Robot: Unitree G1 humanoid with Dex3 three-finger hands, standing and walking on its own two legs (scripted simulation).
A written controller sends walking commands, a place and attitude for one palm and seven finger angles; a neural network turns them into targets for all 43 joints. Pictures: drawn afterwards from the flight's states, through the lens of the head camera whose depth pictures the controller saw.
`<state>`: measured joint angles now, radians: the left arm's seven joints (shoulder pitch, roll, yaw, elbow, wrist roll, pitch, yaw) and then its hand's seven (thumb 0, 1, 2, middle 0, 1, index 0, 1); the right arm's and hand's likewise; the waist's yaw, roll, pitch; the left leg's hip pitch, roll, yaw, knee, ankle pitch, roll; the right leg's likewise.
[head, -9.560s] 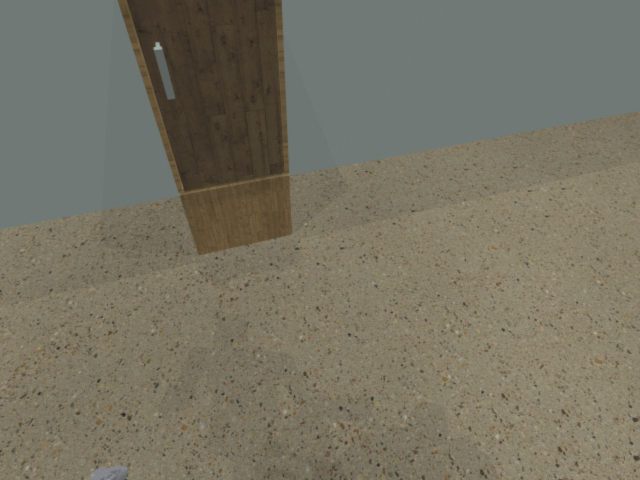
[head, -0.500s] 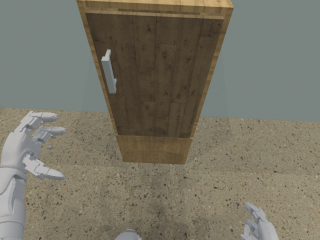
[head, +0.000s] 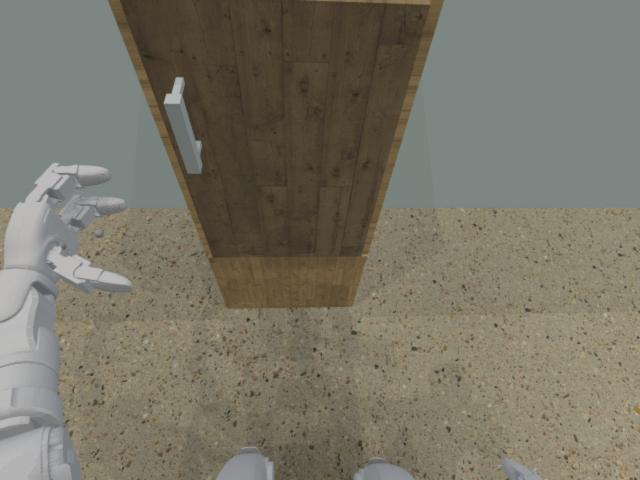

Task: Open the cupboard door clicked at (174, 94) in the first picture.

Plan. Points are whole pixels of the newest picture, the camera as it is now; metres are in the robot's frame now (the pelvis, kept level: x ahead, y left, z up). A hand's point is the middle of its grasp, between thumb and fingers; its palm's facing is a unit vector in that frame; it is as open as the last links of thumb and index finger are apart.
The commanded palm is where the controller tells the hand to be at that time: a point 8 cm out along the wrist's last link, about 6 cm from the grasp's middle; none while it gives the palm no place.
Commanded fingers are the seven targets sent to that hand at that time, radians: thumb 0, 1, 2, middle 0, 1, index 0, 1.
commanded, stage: move the hooked fingers beside the handle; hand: left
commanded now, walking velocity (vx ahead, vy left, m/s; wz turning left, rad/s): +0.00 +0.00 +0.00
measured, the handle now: (187, 127) +0.58 +0.21 +0.07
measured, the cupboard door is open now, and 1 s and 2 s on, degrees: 0 0 0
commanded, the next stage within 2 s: slide the fingers in behind the handle in 1.78 s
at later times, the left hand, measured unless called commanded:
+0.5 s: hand (127, 188) +0.45 +0.26 +0.07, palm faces +0.02 -1.00 -0.01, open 14.0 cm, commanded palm +0.44 +0.31 +0.07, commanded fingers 0.00 -0.50 0.30 -0.30 -1.20 -0.30 -1.20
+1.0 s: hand (141, 146) +0.53 +0.26 +0.07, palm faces +0.04 -1.00 -0.01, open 14.0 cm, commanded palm +0.51 +0.30 +0.06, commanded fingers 0.00 -0.50 0.30 -0.30 -1.20 -0.30 -1.20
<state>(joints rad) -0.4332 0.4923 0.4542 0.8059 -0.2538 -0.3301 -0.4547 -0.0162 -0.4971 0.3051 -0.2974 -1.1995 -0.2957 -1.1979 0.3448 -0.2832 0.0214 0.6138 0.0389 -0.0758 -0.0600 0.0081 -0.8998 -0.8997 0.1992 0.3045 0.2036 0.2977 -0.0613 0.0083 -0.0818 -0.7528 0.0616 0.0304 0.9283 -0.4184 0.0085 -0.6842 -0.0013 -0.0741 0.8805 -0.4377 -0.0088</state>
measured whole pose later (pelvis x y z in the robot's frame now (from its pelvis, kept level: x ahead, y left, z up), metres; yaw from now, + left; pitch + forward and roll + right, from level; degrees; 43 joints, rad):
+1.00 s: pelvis +0.00 +0.01 -0.02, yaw -2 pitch +23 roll -4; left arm -0.99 0.77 0.52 1.28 -0.08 -0.33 -0.40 -0.02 -0.50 0.31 -0.30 -1.20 -0.30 -1.20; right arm 0.42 -0.29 0.05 0.62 0.00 0.07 -0.04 0.00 -0.90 -0.90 0.20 0.30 0.20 0.30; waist -0.22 0.01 -0.08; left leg -1.00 0.09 0.02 1.04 -0.45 0.02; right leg -0.92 0.02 -0.07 0.95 -0.44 0.00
